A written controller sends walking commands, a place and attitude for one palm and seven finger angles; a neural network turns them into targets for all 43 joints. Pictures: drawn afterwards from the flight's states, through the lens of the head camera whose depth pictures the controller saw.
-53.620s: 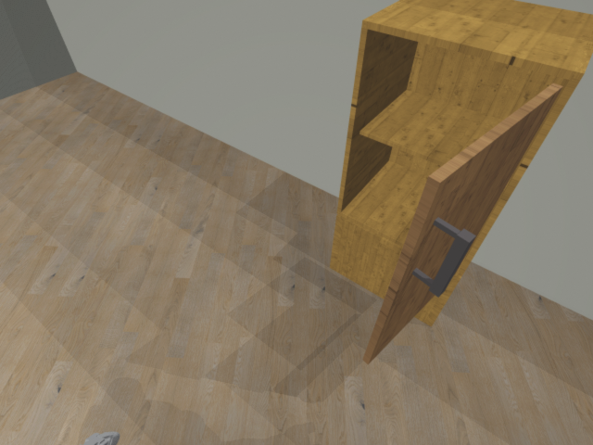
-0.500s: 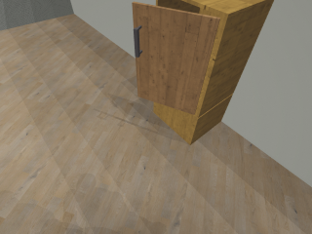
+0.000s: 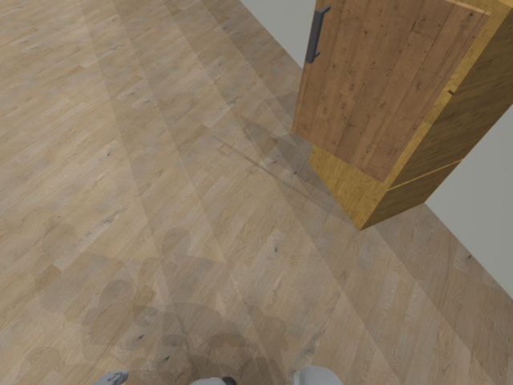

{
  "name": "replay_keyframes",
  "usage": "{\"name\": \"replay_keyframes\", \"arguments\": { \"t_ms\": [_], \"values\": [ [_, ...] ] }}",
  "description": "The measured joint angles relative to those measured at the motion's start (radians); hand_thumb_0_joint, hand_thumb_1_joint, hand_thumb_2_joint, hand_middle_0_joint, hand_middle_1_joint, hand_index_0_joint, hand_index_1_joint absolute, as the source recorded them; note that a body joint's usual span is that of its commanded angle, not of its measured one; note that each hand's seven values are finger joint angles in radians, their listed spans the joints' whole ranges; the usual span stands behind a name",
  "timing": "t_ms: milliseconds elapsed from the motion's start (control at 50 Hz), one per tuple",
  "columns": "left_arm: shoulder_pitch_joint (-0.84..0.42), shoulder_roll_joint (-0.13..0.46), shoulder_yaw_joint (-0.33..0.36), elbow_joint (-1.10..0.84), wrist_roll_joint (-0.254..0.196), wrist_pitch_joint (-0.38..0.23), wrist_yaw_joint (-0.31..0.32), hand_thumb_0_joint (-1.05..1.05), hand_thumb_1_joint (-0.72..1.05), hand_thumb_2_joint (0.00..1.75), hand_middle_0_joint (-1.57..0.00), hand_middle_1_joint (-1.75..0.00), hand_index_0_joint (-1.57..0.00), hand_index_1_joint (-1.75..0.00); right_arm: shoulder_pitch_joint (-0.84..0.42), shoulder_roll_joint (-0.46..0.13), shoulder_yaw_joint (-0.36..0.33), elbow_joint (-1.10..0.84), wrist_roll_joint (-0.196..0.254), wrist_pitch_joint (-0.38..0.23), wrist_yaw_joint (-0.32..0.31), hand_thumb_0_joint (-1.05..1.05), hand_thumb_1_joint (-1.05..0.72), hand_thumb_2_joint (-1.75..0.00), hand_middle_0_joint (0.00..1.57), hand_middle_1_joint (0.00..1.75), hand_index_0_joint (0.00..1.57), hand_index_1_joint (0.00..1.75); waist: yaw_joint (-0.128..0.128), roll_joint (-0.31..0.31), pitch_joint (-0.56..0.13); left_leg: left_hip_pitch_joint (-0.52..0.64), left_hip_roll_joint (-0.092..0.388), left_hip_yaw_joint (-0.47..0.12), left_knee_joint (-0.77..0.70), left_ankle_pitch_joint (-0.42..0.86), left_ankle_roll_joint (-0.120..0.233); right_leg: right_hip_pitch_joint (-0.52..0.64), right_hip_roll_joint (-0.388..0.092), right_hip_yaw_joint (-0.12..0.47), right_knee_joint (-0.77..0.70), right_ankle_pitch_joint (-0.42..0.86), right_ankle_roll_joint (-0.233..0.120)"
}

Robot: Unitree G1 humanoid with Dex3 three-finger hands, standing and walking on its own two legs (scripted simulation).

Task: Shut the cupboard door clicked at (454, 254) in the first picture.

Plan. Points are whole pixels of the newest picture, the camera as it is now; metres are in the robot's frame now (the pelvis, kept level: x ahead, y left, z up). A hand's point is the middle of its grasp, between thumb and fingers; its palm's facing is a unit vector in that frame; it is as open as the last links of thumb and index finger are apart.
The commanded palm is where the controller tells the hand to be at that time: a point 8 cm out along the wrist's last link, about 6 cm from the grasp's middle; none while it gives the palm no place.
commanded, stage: walk to a spot facing it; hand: left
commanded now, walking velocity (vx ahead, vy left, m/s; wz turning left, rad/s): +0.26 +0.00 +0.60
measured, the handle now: (318, 35) +1.00 -0.15 +0.01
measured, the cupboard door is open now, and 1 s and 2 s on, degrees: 26 26 26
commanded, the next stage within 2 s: turn to face it in 0.92 s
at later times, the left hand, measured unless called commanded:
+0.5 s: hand out of the picture -0.02 +0.14 -0.15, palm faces +0.38 -0.89 -0.26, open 7.4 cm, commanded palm none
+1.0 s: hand (78, 347) +0.19 +0.31 -0.15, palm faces +0.58 -0.79 -0.20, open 7.4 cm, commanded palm none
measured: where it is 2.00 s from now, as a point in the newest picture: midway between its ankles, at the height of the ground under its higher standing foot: (205, 332)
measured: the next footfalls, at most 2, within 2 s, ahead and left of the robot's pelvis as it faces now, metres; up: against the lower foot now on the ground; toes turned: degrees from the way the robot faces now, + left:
right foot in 0.22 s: +0.04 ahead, -0.17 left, +0.00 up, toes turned +9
left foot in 0.66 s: +0.16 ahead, +0.16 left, +0.00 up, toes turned +36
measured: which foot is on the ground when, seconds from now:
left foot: down 0.00-0.22, up 0.24-0.64, down 0.66-1.00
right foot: up 0.00-0.20, down 0.22-0.68, up 0.70-1.00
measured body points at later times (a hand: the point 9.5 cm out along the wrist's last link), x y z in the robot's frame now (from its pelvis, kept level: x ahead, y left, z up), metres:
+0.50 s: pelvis +0.06 -0.04 +0.00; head +0.10 -0.04 +0.45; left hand -0.04 +0.19 -0.13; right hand +0.21 -0.26 -0.15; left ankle +0.05 +0.11 -0.66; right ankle +0.00 -0.17 -0.74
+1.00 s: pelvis +0.21 +0.09 +0.00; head +0.23 +0.11 +0.45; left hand +0.16 +0.36 -0.13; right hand +0.38 -0.08 -0.14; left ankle +0.13 +0.13 -0.74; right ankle +0.38 +0.01 -0.68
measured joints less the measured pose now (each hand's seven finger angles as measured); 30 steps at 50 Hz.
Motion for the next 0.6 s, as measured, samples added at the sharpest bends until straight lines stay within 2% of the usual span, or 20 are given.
{"name": "replay_keyframes", "arguments": {
  "t_ms": [120,200,220,240,260,280,320,380,420,480,540,600],
  "values": [
    [-0.013,0.012,0.001,-0.033,0.0,-0.004,-0.006,0.01,0.91,0.9,-0.2,-0.3,-0.2,-0.29,0.005,-0.016,-0.014,-0.012,-0.004,0.011,0.007,0.01,-0.9,-0.9,0.21,0.3,0.21,0.3,-0.01,0.018,-0.028,-0.01,-0.014,-0.086,-0.044,0.04,-0.021,0.044,0.017,0.022,-0.184,-0.014,0.005],
    [0.016,0.009,-0.007,-0.044,-0.001,-0.015,-0.018,0.0,0.91,0.9,-0.2,-0.3,-0.2,-0.29,0.017,-0.033,-0.029,-0.013,-0.005,0.027,0.013,0.01,-0.9,-0.9,0.21,0.3,0.21,0.3,-0.012,0.04,-0.057,-0.029,-0.028,-0.145,-0.01,0.015,-0.042,0.165,0.05,-0.004,-0.436,-0.023,-0.014],
    [0.037,0.016,-0.01,-0.054,0.003,-0.025,-0.02,0.0,0.91,0.9,-0.2,-0.3,-0.2,-0.29,0.024,-0.032,-0.033,-0.015,-0.002,0.031,0.014,0.01,-0.9,-0.9,0.21,0.3,0.21,0.3,-0.006,0.025,-0.073,-0.055,-0.046,-0.143,0.043,-0.055,-0.048,0.214,0.043,-0.002,-0.541,-0.053,-0.031],
    [0.054,0.018,-0.01,-0.058,0.008,-0.035,-0.017,0.0,0.91,0.9,-0.2,-0.3,-0.2,-0.29,0.023,-0.034,-0.038,-0.013,0.003,0.034,0.013,0.01,-0.9,-0.9,0.21,0.3,0.2,0.3,0.008,0.015,-0.08,-0.098,-0.056,-0.124,0.145,-0.154,-0.061,0.223,0.035,0.002,-0.582,0.011,-0.043],
    [0.066,0.011,-0.012,-0.052,0.008,-0.038,-0.01,0.0,0.91,0.9,-0.2,-0.3,-0.2,-0.29,0.016,-0.043,-0.043,-0.009,0.002,0.037,0.015,0.01,-0.9,-0.9,0.2,0.3,0.2,0.3,0.015,0.022,-0.076,-0.143,-0.054,-0.105,0.277,-0.211,-0.068,0.225,0.033,-0.008,-0.576,0.061,-0.05],
    [0.079,0.001,-0.016,-0.041,0.005,-0.036,-0.006,0.0,0.91,0.9,-0.2,-0.3,-0.2,-0.29,0.013,-0.053,-0.048,-0.012,-0.001,0.041,0.018,0.01,-0.9,-0.9,0.2,0.3,0.2,0.3,0.01,0.034,-0.071,-0.184,-0.05,-0.089,0.4,-0.226,-0.074,0.242,0.029,-0.028,-0.579,0.077,-0.052],
    [0.116,-0.013,-0.019,-0.018,0.001,-0.035,-0.005,0.0,0.9,0.9,-0.2,-0.3,-0.2,-0.29,0.016,-0.063,-0.055,-0.023,-0.007,0.042,0.03,0.01,-0.9,-0.9,0.2,0.3,0.2,0.3,0.005,0.039,-0.076,-0.246,-0.027,-0.037,0.589,-0.202,-0.088,0.284,0.011,-0.057,-0.615,0.078,-0.051],
    [0.165,-0.027,-0.022,0.01,-0.001,-0.053,-0.004,0.01,0.9,0.9,-0.2,-0.3,-0.2,-0.29,0.012,-0.069,-0.053,-0.036,-0.007,0.032,0.049,0.01,-0.91,-0.9,0.2,0.3,0.2,0.29,-0.003,0.032,-0.072,-0.281,0.029,0.013,0.694,-0.114,-0.102,0.351,-0.013,-0.098,-0.687,0.084,-0.047],
    [0.185,-0.037,-0.026,0.021,-0.001,-0.07,-0.004,0.01,0.9,0.9,-0.2,-0.3,-0.2,-0.29,0.007,-0.069,-0.051,-0.039,-0.003,0.028,0.056,0.01,-0.91,-0.9,0.2,0.3,0.2,0.29,-0.005,0.028,-0.059,-0.285,0.058,0.027,0.681,-0.085,-0.102,0.389,-0.026,-0.136,-0.717,0.08,-0.043],
    [0.212,-0.052,-0.031,0.027,0.003,-0.09,-0.003,0.01,0.9,0.9,-0.2,-0.3,-0.2,-0.29,-0.014,-0.066,-0.043,-0.034,-0.002,0.032,0.06,0.01,-0.91,-0.9,0.2,0.3,0.2,0.29,0.008,0.026,-0.035,-0.275,0.09,0.048,0.608,-0.084,-0.095,0.435,-0.042,-0.196,-0.731,0.057,-0.031],
    [0.242,-0.061,-0.033,0.035,0.007,-0.1,-0.002,0.01,0.9,0.9,-0.2,-0.3,-0.2,-0.29,-0.049,-0.058,-0.031,-0.028,-0.002,0.036,0.065,0.01,-0.91,-0.9,0.2,0.3,0.2,0.29,0.032,0.019,-0.013,-0.248,0.106,0.083,0.485,-0.105,-0.082,0.476,-0.059,-0.254,-0.724,0.016,-0.013],
    [0.279,-0.059,-0.031,0.048,0.01,-0.1,-0.004,0.0,0.9,0.9,-0.2,-0.3,-0.2,-0.29,-0.1,-0.047,-0.016,-0.037,-0.002,0.031,0.071,0.01,-0.91,-0.9,0.2,0.3,0.2,0.29,0.061,0.002,0.009,-0.199,0.1,0.127,0.328,-0.139,-0.058,0.509,-0.082,-0.3,-0.69,-0.038,0.013]
  ]
}}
